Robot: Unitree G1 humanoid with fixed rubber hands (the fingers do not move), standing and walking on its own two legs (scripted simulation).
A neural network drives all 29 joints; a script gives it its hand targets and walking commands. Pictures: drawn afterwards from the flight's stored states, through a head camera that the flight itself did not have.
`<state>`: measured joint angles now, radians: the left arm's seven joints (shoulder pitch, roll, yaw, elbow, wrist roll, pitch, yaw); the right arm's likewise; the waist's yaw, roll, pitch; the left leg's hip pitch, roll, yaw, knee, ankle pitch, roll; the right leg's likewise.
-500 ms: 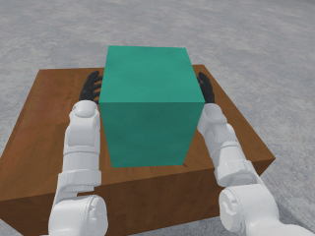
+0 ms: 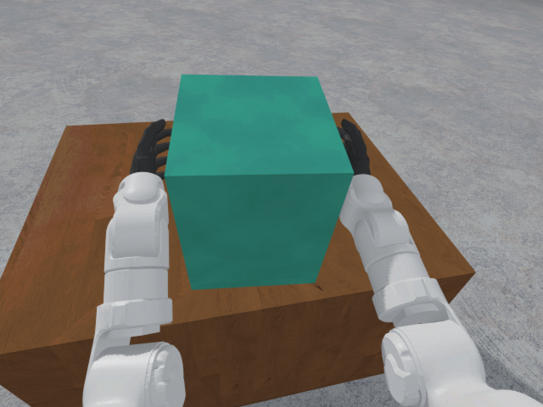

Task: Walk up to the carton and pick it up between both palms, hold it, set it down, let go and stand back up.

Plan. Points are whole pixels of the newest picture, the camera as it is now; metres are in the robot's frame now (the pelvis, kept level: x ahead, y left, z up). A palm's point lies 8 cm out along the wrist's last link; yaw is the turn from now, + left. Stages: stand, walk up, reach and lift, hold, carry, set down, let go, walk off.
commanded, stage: hold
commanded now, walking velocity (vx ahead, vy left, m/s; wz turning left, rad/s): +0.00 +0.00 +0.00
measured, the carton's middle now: (252, 186) +0.39 +0.00 +0.15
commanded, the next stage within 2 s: none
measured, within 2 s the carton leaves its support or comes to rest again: neither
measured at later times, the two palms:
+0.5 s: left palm (134, 173) +0.36 +0.15 +0.20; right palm (350, 168) +0.36 -0.14 +0.20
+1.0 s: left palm (133, 179) +0.35 +0.16 +0.20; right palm (347, 170) +0.36 -0.13 +0.20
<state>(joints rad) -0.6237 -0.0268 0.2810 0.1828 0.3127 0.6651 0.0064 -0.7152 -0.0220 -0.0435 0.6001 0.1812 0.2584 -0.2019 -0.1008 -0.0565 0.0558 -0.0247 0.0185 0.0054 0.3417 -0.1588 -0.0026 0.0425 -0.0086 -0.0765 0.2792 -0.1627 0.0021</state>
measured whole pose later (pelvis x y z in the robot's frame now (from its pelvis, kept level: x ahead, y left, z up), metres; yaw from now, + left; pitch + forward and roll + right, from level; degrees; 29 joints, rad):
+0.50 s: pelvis -0.01 +0.00 +0.00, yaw +0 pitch -9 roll -1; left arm -0.67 -0.01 0.31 0.16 0.33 0.73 -0.03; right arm -0.76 0.00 -0.07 0.59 0.16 0.32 -0.20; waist -0.09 -0.06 0.04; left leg -0.04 0.02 0.00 0.33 -0.14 -0.01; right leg 0.02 -0.01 -0.08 0.29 -0.15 0.00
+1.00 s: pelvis +0.00 +0.00 +0.00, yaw +0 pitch -11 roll -1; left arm -0.61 -0.02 0.29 0.08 0.34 0.76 -0.04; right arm -0.73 -0.02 -0.02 0.54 0.21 0.34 -0.22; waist -0.09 -0.05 0.07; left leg 0.00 0.02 -0.01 0.34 -0.16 -0.01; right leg 0.07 0.00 -0.07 0.28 -0.16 0.00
